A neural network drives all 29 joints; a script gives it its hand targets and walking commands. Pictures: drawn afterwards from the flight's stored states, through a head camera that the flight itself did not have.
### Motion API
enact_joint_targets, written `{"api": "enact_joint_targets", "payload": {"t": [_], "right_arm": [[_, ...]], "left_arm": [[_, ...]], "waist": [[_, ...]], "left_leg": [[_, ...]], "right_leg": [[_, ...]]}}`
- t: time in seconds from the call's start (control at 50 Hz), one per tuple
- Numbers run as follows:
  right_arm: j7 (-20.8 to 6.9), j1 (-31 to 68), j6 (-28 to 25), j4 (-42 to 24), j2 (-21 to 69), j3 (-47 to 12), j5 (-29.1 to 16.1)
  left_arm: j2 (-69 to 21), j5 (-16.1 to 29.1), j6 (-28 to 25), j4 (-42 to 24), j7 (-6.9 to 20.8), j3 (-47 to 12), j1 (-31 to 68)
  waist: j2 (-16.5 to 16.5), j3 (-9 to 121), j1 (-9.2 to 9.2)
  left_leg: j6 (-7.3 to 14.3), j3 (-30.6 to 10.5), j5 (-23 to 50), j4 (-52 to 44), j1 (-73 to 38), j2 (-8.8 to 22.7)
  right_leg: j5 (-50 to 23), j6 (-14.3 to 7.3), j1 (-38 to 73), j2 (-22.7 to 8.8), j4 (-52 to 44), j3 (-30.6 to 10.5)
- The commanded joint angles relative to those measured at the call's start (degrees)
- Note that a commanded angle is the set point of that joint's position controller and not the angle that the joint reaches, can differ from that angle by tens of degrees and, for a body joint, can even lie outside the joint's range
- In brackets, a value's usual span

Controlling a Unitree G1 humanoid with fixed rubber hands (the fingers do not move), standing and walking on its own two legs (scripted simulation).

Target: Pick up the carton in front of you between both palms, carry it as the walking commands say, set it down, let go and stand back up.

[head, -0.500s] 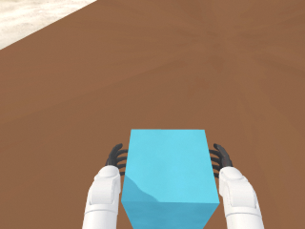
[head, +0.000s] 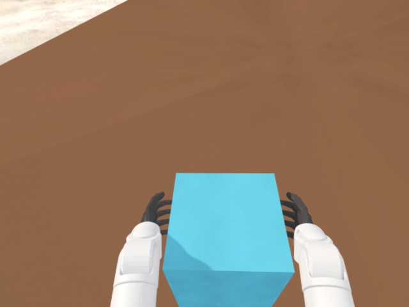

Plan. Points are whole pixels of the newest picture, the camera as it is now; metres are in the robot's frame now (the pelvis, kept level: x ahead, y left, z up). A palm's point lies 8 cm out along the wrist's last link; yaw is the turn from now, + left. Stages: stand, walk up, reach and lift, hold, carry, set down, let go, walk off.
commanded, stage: carry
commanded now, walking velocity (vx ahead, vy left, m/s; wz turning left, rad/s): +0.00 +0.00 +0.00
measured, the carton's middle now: (224, 243) +0.31 +0.00 -0.04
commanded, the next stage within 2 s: hold in 0.10 s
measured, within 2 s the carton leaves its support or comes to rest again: neither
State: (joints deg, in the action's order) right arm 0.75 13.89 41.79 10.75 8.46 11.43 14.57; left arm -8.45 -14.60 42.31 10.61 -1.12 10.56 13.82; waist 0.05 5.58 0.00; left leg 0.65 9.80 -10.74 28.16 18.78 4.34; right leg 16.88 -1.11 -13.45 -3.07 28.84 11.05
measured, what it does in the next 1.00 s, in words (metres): stands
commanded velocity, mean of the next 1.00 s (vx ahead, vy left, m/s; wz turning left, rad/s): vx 0.00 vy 0.00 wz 0.00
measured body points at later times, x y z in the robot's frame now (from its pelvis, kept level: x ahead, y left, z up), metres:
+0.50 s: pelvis -0.02 +0.01 +0.01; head -0.06 +0.02 +0.45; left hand +0.30 +0.13 +0.05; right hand +0.27 -0.17 +0.05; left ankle +0.04 +0.13 -0.74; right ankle -0.02 -0.10 -0.74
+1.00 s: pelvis -0.04 +0.02 -0.03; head +0.08 +0.02 +0.41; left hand +0.35 +0.14 -0.07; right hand +0.32 -0.16 -0.06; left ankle +0.04 +0.12 -0.74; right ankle -0.02 -0.10 -0.74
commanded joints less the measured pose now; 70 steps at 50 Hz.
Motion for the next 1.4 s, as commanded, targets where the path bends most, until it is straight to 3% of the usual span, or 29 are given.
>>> {"api": "enact_joint_targets", "payload": {"t": [0.0, 0.08, 0.1, 0.12, 0.18, 0.22, 0.34, 0.52, 0.62, 0.68, 0.76, 0.82, 0.92, 1.02, 1.12, 1.16, 1.22, 1.3, 1.38], "right_arm": [[-12.9, 24.3, -1.5, -1.7, 50.3, -30.9, -14.0], [-12.9, 24.3, -1.4, -1.7, 50.3, -30.9, -14.0], [-13.3, 19.8, -1.4, -1.4, 51.9, -28.9, -13.1], [-13.2, 19.8, -2.3, -3.2, 49.9, -28.6, -12.4], [-12.3, 19.8, -2.6, -0.8, 49.7, -27.3, -11.4], [-12.4, 22.1, -2.9, -1.1, 49.7, -27.9, -11.3], [-14.3, 26.8, -2.6, 2.3, 50.6, -27.1, -11.8], [-16.1, 34.0, -3.4, 8.5, 52.2, -22.9, -10.3], [-17.3, 45.2, -6.5, 19.0, 51.1, -14.8, -5.9], [-16.3, 49.3, -8.6, 25.6, 48.8, -6.7, -1.2], [-13.5, 48.6, -11.2, 30.4, 42.2, 3.7, 5.8], [-11.8, 46.1, -14.4, 30.7, 37.5, 7.3, 8.4], [-11.1, 43.6, -23.7, 28.6, 37.4, 3.2, 6.6], [-10.4, 46.9, -32.9, 27.6, 44.0, -8.5, 0.8], [-9.4, 49.3, -35.8, 22.6, 49.5, -20.9, -5.0], [-8.9, 49.2, -35.3, 21.6, 50.1, -23.4, -6.5], [-8.9, 49.6, -33.5, 22.0, 51.1, -24.3, -7.1], [-9.5, 51.4, -30.6, 24.4, 51.3, -21.7, -6.1], [-9.5, 54.5, -29.3, 27.3, 50.6, -18.5, -5.3]], "left_arm": [[-51.4, 14.2, -1.8, -2.2, 12.7, -30.9, 24.5], [-51.4, 14.2, -1.8, -2.3, 12.7, -30.9, 24.5], [-52.2, 13.9, -1.5, -3.3, 13.1, -29.9, 19.6], [-50.8, 13.6, -2.2, -5.3, 12.6, -29.3, 19.5], [-50.2, 14.0, -2.2, -6.2, 13.3, -30.7, 23.7], [-50.6, 13.5, -2.5, -4.1, 13.4, -29.8, 23.7], [-51.5, 10.7, -2.3, 1.0, 13.4, -25.7, 24.4], [-54.6, 10.7, -2.4, 6.2, 15.6, -23.5, 33.0], [-55.3, 7.2, -4.4, 16.5, 15.7, -16.1, 43.3], [-51.9, 2.9, -6.4, 22.5, 14.4, -8.4, 47.7], [-43.7, -3.9, -9.4, 26.2, 11.7, 2.2, 47.3], [-37.5, -7.4, -13.0, 26.2, 10.3, 6.6, 44.5], [-36.3, -6.3, -22.8, 24.4, 10.1, 3.0, 42.9], [-43.4, -0.8, -32.0, 23.9, 11.0, -8.7, 46.4], [-47.6, 4.3, -35.0, 19.5, 11.9, -19.5, 48.8], [-47.8, 5.3, -34.4, 18.5, 12.2, -21.2, 48.2], [-47.5, 5.6, -32.6, 19.1, 13.3, -20.8, 48.1], [-46.4, 5.2, -29.8, 21.5, 14.9, -18.3, 50.3], [-45.3, 4.7, -28.2, 24.6, 15.4, -15.2, 52.9]], "waist": [[-0.2, 12.2, -0.01], [-0.1, 12.2, -0.01], [3.4, 6.1, -0.09], [1.2, 9.5, -0.47], [1.6, 8.7, -1.08], [1.4, 7.4, -1.1], [1.0, 3.0, 1.07], [0.1, 1.1, 0.26], [-0.8, -1.6, 0.32], [-0.9, -4.2, 0.33], [-0.9, -4.9, 1.01], [-0.5, -2.7, 1.72], [-0.1, 7.9, 2.54], [0.4, 25.7, 1.97], [0.7, 49.0, 3.5], [0.6, 53.2, 4.24], [1.3, 52.3, 4.99], [2.1, 47.9, 5.2], [2.4, 46.3, 5.68]], "left_leg": [[0.2, -6.1, 8.8, -3.1, -7.0, 5.4], [0.1, -6.1, 8.8, -3.0, -6.9, 5.4], [1.5, -13.9, 20.1, -4.0, -21.3, -9.4], [1.5, -14.8, 20.0, -4.9, -23.8, -8.7], [-0.5, -13.9, 19.0, -5.7, -19.2, -9.3], [-0.1, -14.1, 14.9, -6.5, -20.6, -9.9], [0.7, -13.9, 6.9, -7.9, -20.6, -9.2], [-0.1, -13.9, -2.1, -8.4, -21.6, -8.3], [-0.3, -14.7, -12.2, -7.5, -18.3, -7.6], [-0.1, -15.5, -15.8, -6.4, -15.7, -7.2], [-0.2, -14.8, -13.6, -3.1, -11.1, -7.9], [-0.1, -13.7, -7.3, 0.4, -6.3, -8.6], [-0.4, -13.2, 5.5, 8.0, 0.6, -9.3], [-0.8, -13.5, 14.7, 18.0, 4.7, -10.5], [-1.5, -13.1, 25.3, 27.7, 8.5, -10.9], [-1.8, -12.7, 24.9, 30.2, 11.9, -11.0], [-1.9, -11.8, 17.9, 32.4, 21.0, -11.3], [-1.7, -11.0, 9.9, 34.9, 30.5, -11.5], [-1.6, -10.6, 6.9, 38.0, 36.7, -11.7]], "right_leg": [[-8.8, -0.1, 1.4, -6.6, -5.4, -6.5], [-9.0, -0.1, 1.3, -6.5, -5.3, -6.6], [-24.4, -0.7, 4.4, 6.8, -8.7, -15.9], [-26.7, -0.9, 6.6, 5.4, -8.1, -17.5], [-23.9, -0.4, 13.5, 6.8, -9.9, -16.9], [-21.4, 0.4, 11.3, 6.5, -10.3, -17.1], [-10.4, 0.1, 7.4, 6.1, -11.7, -17.1], [0.3, -1.3, 2.5, 6.2, -12.1, -16.1], [7.7, -2.2, -0.8, 6.6, -8.8, -15.2], [9.1, -2.1, -2.9, 7.1, -6.1, -15.1], [7.7, -1.7, -7.1, 7.7, -2.5, -14.6], [3.6, -1.2, -11.8, 8.1, 0.3, -14.0], [-5.1, 0.1, -19.2, 9.7, 6.7, -14.3], [-11.9, 1.0, -26.9, 11.2, 15.1, -14.2], [-20.0, 2.8, -33.4, 11.9, 24.1, -14.3], [-19.9, 3.2, -36.0, 12.1, 26.6, -14.5], [-16.1, 3.5, -39.8, 12.1, 29.3, -14.5], [-9.0, 3.4, -47.1, 12.3, 32.1, -13.9], [-5.2, 3.3, -53.9, 12.7, 35.5, -13.3]]}}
